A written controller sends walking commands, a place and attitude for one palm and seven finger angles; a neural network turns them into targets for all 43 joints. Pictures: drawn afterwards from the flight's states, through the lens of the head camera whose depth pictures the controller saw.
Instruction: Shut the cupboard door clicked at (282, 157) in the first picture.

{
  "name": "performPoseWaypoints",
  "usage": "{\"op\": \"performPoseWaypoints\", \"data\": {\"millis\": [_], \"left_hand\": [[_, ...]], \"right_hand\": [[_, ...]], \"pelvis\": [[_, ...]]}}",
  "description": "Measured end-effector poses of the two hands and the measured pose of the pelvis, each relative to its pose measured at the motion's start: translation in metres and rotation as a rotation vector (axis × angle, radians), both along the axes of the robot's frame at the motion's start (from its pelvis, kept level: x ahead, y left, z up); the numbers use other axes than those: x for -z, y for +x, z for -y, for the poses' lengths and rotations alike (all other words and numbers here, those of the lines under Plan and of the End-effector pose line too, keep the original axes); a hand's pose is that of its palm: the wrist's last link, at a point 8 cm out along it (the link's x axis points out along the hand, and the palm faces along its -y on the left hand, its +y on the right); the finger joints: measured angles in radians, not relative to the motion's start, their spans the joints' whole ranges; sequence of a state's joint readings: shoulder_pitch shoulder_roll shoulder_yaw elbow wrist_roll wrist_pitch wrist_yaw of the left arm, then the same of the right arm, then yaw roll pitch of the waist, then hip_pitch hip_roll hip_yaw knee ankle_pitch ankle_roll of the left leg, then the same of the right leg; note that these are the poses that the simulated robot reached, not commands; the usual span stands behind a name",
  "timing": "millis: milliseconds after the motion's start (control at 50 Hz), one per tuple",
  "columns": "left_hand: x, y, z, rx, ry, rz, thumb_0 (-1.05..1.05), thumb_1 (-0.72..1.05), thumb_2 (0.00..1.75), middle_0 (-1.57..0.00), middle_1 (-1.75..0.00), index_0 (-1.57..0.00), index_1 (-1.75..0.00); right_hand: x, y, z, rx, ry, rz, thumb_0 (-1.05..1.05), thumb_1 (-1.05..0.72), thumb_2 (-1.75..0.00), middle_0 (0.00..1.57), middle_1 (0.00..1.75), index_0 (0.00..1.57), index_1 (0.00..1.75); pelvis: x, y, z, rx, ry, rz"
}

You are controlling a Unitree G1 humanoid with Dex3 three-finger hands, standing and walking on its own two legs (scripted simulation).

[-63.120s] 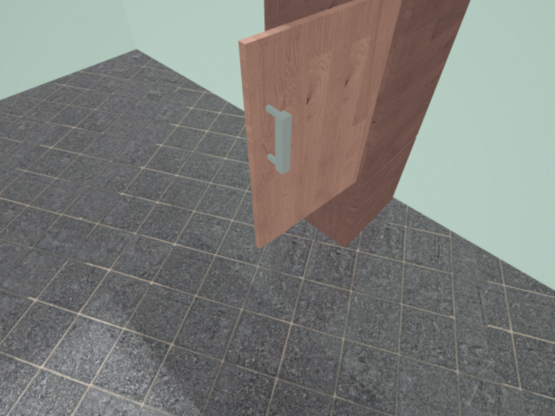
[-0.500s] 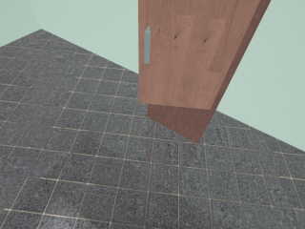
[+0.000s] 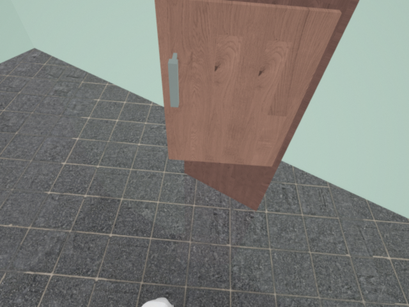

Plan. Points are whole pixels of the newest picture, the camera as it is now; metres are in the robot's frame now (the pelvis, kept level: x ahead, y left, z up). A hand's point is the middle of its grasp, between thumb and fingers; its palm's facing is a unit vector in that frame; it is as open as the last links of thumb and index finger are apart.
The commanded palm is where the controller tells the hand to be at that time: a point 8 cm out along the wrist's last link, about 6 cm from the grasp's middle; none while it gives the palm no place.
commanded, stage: take the last steps up to it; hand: left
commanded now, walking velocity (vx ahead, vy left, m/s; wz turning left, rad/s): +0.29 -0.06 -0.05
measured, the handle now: (174, 80) +0.66 +0.13 +0.06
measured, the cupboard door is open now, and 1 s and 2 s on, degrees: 28 28 28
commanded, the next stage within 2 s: come to a stop and stand still in 0.36 s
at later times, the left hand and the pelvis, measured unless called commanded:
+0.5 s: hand (156, 269) +0.22 +0.12 -0.15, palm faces +0.02 -0.98 -0.22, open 7.3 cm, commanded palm none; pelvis +0.17 -0.06 +0.01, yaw -1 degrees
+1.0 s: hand (152, 251) +0.27 +0.14 -0.16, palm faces +0.03 -0.97 -0.25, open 7.3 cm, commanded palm none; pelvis +0.20 -0.06 +0.01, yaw -2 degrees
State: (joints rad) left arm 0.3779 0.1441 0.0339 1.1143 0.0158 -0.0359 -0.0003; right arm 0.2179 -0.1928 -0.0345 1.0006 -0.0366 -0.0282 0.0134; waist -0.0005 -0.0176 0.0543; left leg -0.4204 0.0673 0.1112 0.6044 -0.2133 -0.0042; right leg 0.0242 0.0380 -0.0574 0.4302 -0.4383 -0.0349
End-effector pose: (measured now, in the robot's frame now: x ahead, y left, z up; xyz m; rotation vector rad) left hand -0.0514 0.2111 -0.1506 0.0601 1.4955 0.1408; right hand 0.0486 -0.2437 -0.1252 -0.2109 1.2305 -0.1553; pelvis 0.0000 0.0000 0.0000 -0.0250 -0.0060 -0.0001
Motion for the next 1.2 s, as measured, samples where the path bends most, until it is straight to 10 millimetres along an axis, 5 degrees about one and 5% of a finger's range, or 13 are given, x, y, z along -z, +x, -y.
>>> {"op": "performPoseWaypoints", "data": {"millis": [80, 200, 320, 420, 620, 820, 980, 1120, 1200], "left_hand": [[0.007, 0.031, -0.009, 0.029, -0.002, -0.025, 0.01, 0.91, 0.9, -0.2, -0.3, -0.2, -0.3], [-0.016, 0.126, -0.016, 0.055, 0.035, 0.13, 0.01, 0.91, 0.9, -0.2, -0.3, -0.2, -0.3], [-0.035, 0.213, -0.002, 0.094, 0.077, 0.26, 0.0, 0.91, 0.9, -0.2, -0.3, -0.2, -0.3], [-0.027, 0.259, 0.022, 0.113, 0.116, 0.3, 0.0, 0.91, 0.9, -0.2, -0.3, -0.2, -0.3], [-0.029, 0.268, 0.054, 0.075, 0.082, 0.143, 0.0, 0.94, 0.9, -0.2, -0.3, -0.2, -0.3], [-0.006, 0.292, 0.039, 0.023, 0.067, 0.109, 0.0, 0.92, 0.9, -0.2, -0.3, -0.2, -0.3], [-0.02, 0.31, 0.025, 0.059, 0.123, 0.168, 0.0, 0.91, 0.9, -0.2, -0.3, -0.2, -0.3], [-0.018, 0.304, 0.033, 0.141, 0.184, 0.285, 0.0, 0.91, 0.9, -0.2, -0.3, -0.2, -0.3], [-0.017, 0.296, 0.041, 0.158, 0.167, 0.322, 0.0, 0.91, 0.9, -0.2, -0.3, -0.2, -0.3]], "right_hand": [[0.002, 0.029, -0.013, 0.012, 0.001, 0.048, 0.01, -0.91, -0.9, 0.2, 0.3, 0.2, 0.3], [-0.005, 0.026, -0.015, 0.046, 0.025, -0.055, 0.01, -0.93, -0.9, 0.2, 0.3, 0.2, 0.3], [0.003, 0.025, 0.001, 0.099, 0.074, -0.164, 0.01, -0.92, -0.9, 0.2, 0.3, 0.2, 0.3], [0.025, 0.048, 0.027, 0.135, 0.107, -0.21, 0.01, -0.91, -0.9, 0.2, 0.3, 0.2, 0.3], [0.001, 0.166, 0.051, 0.077, 0.06, -0.103, 0.01, -0.91, -0.9, 0.2, 0.3, 0.19, 0.3], [-0.001, 0.247, 0.035, 0.008, 0.013, -0.007, 0.01, -0.91, -0.9, 0.2, 0.3, 0.19, 0.3], [-0.003, 0.248, 0.043, -0.002, 0.014, 0.028, 0.01, -0.9, -0.9, 0.2, 0.3, 0.2, 0.3], [0.015, 0.223, 0.074, 0.061, 0.036, 0.12, 0.01, -0.9, -0.9, 0.2, 0.3, 0.2, 0.3], [0.016, 0.196, 0.075, 0.102, 0.042, 0.142, 0.01, -0.91, -0.9, 0.2, 0.3, 0.19, 0.3]], "pelvis": [[0.004, 0.026, -0.004, 0.029, 0.022, 0.017], [-0.014, 0.06, 0.001, 0.02, 0.024, 0.01], [-0.017, 0.101, 0.022, 0.022, 0.031, 0.011], [-0.001, 0.14, 0.05, 0.036, 0.05, 0.014], [-0.019, 0.197, 0.065, 0.033, 0.034, -0.022], [-0.007, 0.223, 0.05, 0.038, 0.026, 0.007], [-0.011, 0.204, 0.057, 0.039, 0.006, -0.006], [0.01, 0.187, 0.072, 0.064, 0.012, 0.015], [0.013, 0.179, 0.071, 0.061, 0.026, 0.067]]}}
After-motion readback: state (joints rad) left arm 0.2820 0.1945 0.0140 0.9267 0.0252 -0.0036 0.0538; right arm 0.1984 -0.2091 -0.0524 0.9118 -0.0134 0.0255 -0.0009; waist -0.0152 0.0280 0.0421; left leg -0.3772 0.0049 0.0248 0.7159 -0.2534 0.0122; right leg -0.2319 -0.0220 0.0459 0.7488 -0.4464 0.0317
